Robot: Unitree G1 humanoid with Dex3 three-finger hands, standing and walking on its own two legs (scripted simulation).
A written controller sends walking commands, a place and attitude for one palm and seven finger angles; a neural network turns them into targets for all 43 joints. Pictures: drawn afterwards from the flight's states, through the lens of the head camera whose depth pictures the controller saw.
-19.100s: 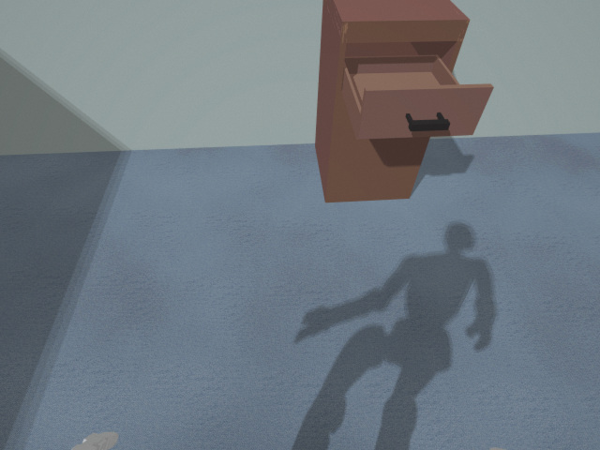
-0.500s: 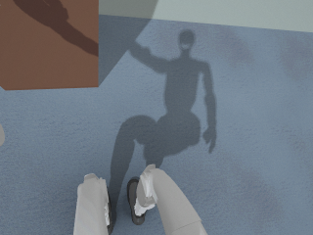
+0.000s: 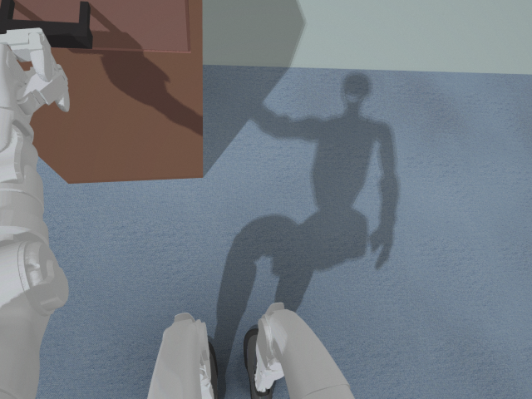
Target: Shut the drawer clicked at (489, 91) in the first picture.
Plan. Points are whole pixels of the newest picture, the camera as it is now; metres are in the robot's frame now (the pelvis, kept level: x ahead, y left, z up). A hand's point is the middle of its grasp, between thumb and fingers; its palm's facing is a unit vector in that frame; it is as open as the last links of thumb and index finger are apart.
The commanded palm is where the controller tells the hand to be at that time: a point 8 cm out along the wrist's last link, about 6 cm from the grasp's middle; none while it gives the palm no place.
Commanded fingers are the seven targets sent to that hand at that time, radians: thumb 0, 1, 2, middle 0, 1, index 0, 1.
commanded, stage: draw the hand back to the body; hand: left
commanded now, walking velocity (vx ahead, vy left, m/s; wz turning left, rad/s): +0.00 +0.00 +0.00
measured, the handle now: (45, 21) +0.64 +0.25 +0.03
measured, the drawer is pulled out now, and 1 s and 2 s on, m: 0.00 0.00 0.00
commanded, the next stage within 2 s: step back with the hand held close in 1.44 s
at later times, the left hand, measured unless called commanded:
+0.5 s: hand out of the picture +0.41 +0.23 +0.13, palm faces +0.06 -1.00 -0.05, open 3.3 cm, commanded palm +0.37 +0.27 +0.14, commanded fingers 0.00 0.90 0.90 -1.40 -1.60 -1.40 -1.60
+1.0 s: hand out of the picture +0.28 +0.24 +0.24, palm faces +0.36 -0.89 -0.30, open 3.3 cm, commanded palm +0.22 +0.28 +0.26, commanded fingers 0.00 0.90 0.90 -1.40 -1.60 -1.40 -1.60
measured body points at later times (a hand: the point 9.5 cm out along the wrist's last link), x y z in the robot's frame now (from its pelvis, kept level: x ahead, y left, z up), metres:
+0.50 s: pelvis +0.04 +0.00 +0.08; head +0.13 +0.03 +0.52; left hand +0.40 +0.28 +0.13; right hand +0.16 -0.25 -0.03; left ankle +0.02 +0.06 -0.60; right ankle +0.03 -0.09 -0.60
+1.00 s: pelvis +0.05 -0.01 +0.14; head +0.04 -0.03 +0.59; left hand +0.25 +0.28 +0.26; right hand +0.26 -0.20 +0.06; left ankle +0.02 +0.06 -0.60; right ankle +0.03 -0.09 -0.60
